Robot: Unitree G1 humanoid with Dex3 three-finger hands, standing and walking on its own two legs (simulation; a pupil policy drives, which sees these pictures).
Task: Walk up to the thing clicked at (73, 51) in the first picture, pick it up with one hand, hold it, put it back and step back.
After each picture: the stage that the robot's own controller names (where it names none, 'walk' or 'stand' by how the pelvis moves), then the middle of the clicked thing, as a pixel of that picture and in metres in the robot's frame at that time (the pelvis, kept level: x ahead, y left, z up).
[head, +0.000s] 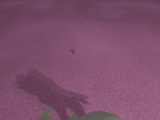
stand; (73, 51) +1.37 +0.40 -0.72
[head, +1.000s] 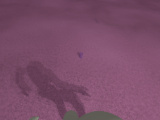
walk; (81, 55) +1.27 +0.16 -0.70
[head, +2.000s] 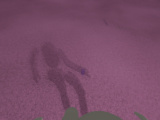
walk; (82, 71) +0.79 +0.09 -0.70
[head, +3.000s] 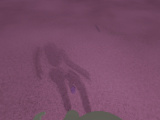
walk; (73, 90) +0.50 +0.19 -0.71
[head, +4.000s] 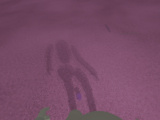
stand; (79, 96) +0.39 +0.16 -0.70
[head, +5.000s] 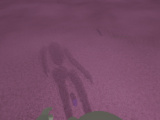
stand; (75, 102) +0.35 +0.18 -0.72
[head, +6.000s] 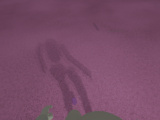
stand; (74, 101) +0.31 +0.20 -0.71
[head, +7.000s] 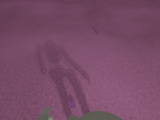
stand; (73, 105) +0.30 +0.19 -0.73
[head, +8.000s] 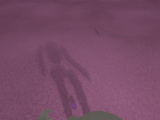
stand; (74, 106) +0.30 +0.18 -0.73
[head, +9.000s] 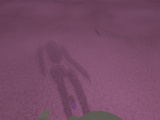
stand; (74, 105) +0.30 +0.18 -0.73
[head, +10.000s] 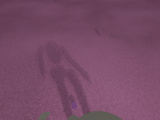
stand; (74, 105) +0.31 +0.18 -0.73
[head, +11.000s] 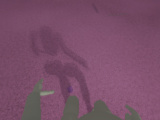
go down; (70, 89) +0.33 +0.19 -0.62
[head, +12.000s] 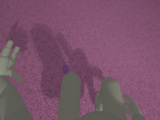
go down; (66, 69) +0.38 +0.22 -0.31
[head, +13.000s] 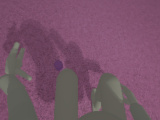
close in; (59, 66) +0.37 +0.24 -0.27
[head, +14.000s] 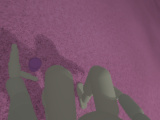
close in; (34, 65) +0.36 +0.26 -0.21
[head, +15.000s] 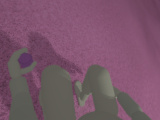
close; (27, 62) +0.37 +0.28 -0.21
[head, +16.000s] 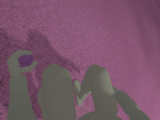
lift; (26, 62) +0.36 +0.28 -0.22
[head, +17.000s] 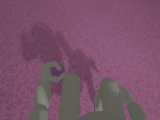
lift; (57, 73) +0.29 +0.24 -0.06
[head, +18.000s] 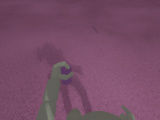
lift; (66, 74) +0.32 +0.17 +0.04
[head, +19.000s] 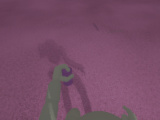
hold; (67, 76) +0.32 +0.17 +0.01
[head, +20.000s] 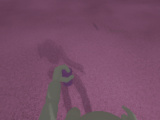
hold; (67, 77) +0.32 +0.17 +0.00
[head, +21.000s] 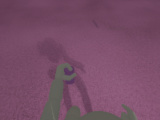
crouch; (69, 75) +0.33 +0.16 +0.00
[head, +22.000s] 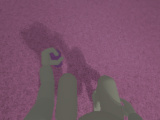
lower; (56, 58) +0.42 +0.23 -0.09
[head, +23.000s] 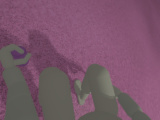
lower; (20, 56) +0.40 +0.31 -0.21
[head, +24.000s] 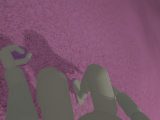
lower; (21, 56) +0.40 +0.30 -0.21
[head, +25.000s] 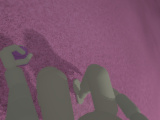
lower; (21, 56) +0.39 +0.30 -0.22
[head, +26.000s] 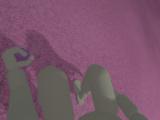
lower; (23, 58) +0.38 +0.30 -0.22
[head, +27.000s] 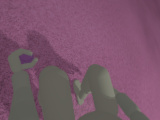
loosen; (27, 60) +0.38 +0.28 -0.22
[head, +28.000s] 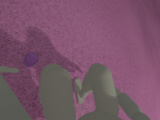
withdraw; (30, 60) +0.37 +0.26 -0.22
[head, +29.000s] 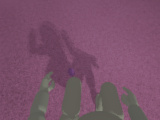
walk; (71, 72) +0.40 +0.20 -0.43
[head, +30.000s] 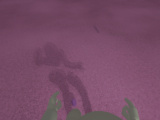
stand; (74, 102) +0.33 +0.17 -0.66
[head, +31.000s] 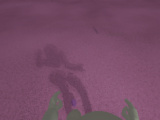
stand; (73, 103) +0.34 +0.18 -0.67
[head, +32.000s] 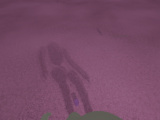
stand; (76, 102) +0.35 +0.17 -0.71
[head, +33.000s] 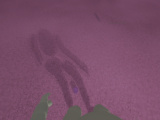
walk; (75, 90) +0.38 +0.13 -0.70
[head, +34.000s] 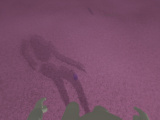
walk; (75, 77) +0.55 +0.19 -0.70
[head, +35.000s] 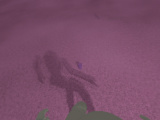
walk; (80, 66) +0.87 +0.27 -0.70
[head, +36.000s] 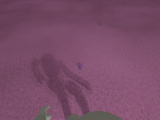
stand; (80, 66) +0.96 +0.19 -0.71
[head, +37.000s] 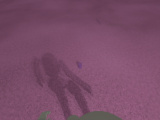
stand; (80, 65) +0.98 +0.20 -0.72
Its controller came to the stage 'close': yes
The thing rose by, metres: 0.71
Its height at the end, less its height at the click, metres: +0.00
